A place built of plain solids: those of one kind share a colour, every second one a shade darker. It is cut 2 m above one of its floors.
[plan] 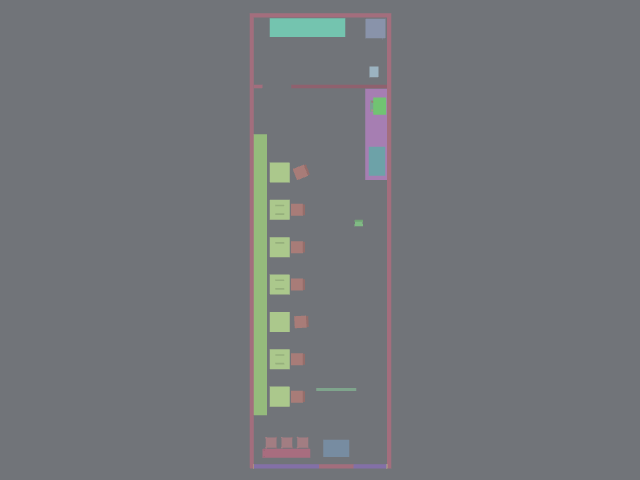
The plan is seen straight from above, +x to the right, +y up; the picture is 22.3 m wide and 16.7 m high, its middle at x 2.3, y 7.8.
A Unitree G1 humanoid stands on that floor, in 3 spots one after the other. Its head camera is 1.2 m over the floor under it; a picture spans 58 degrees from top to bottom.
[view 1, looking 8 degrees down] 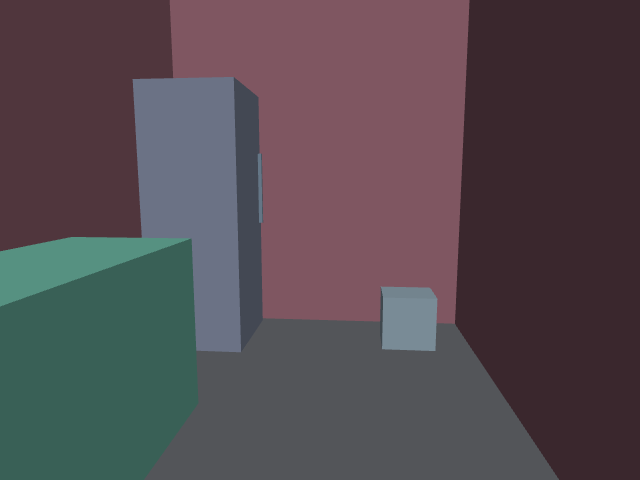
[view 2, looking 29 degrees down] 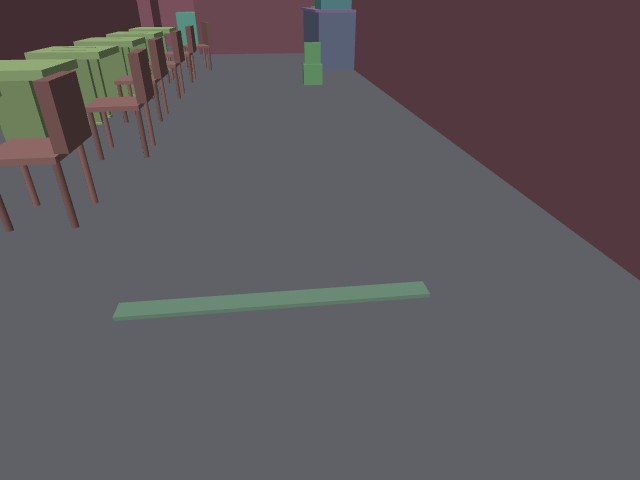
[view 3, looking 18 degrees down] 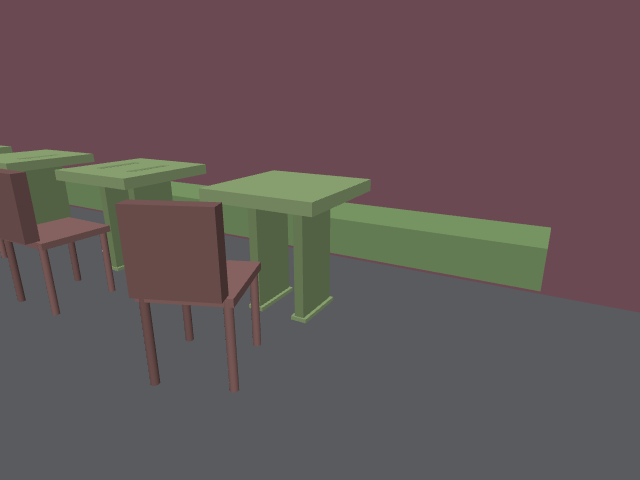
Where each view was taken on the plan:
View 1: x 1.05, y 14.02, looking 5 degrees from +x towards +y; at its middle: wall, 3.63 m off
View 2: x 2.86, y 1.00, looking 83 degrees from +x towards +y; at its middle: ground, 2.48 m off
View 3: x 2.93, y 11.47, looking -151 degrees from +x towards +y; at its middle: meeting_table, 2.48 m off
